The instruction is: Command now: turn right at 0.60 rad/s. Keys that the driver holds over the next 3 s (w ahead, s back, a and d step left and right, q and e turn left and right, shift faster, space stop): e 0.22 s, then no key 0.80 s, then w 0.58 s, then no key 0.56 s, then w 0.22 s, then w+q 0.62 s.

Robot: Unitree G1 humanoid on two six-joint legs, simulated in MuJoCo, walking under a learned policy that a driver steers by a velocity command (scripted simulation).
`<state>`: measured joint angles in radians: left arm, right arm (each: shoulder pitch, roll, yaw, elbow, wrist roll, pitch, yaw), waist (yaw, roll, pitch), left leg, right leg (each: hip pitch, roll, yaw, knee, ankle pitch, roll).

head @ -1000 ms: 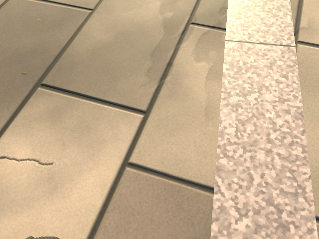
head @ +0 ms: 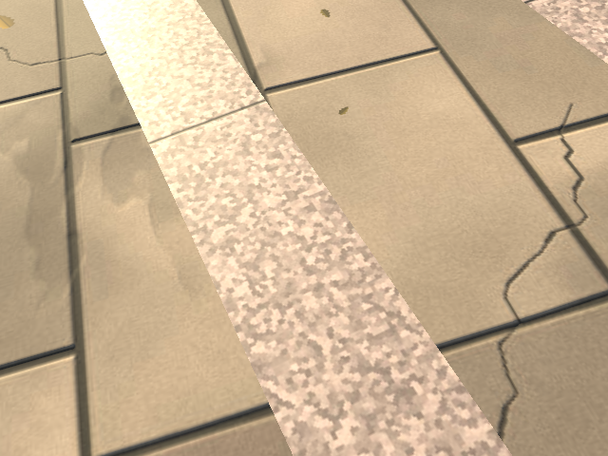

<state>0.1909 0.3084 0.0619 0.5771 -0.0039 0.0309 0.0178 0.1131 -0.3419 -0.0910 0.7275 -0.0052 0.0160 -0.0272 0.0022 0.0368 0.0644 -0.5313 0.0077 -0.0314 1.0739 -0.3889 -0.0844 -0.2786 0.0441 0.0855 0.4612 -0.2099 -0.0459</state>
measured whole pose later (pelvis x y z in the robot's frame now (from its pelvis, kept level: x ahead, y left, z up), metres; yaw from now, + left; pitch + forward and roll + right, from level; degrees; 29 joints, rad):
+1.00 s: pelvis +0.00 -0.01 -0.01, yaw -14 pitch -2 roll +0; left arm 0.20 0.22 0.02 0.77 0.01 0.00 0.01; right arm 0.21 -0.28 -0.03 0.85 -0.01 0.00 -0.03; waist -0.02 0.01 0.03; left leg -0.19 0.05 -0.03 0.47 -0.26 -0.07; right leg -0.17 0.04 0.06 0.50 -0.31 -0.02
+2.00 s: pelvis +0.33 -0.07 -0.01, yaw -13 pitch +0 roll -2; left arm 0.14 0.24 0.03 0.90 0.03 -0.07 -0.03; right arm 0.22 -0.28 -0.03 0.84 -0.01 0.00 -0.04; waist 0.01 0.04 0.07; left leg -0.46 0.08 -0.06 0.81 -0.36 -0.05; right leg -0.30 0.07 -0.06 0.38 -0.09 -0.07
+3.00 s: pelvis +0.72 -0.07 -0.01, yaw +4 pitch +0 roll +1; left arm 0.18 0.29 0.04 0.86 -0.01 -0.12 0.00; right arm 0.22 -0.27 -0.07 0.74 0.00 -0.06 0.03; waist 0.00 -0.02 0.06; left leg -0.30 -0.13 0.00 0.43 -0.13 0.11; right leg -0.49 -0.08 0.06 1.18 -0.32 -0.02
